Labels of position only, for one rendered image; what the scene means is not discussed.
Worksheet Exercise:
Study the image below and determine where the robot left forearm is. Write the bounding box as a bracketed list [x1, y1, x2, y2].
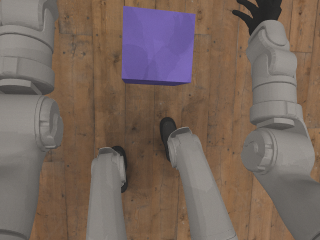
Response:
[0, 0, 59, 95]

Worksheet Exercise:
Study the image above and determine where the left robot upper arm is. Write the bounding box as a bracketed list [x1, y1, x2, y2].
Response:
[0, 94, 64, 240]

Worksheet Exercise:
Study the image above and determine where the robot right forearm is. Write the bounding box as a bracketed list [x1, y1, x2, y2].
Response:
[245, 20, 315, 163]

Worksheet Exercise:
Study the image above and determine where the carton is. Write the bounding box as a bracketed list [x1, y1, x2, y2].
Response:
[121, 6, 196, 86]

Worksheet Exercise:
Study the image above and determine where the robot right shin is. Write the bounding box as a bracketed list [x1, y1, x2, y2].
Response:
[167, 127, 202, 147]

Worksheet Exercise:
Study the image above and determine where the right robot upper arm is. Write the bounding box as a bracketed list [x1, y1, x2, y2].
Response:
[240, 127, 320, 240]

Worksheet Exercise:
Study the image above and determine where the right robot foot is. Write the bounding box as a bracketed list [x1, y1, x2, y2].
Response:
[159, 117, 177, 162]

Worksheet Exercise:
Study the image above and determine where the right robot hand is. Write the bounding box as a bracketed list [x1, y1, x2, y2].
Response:
[232, 0, 282, 36]

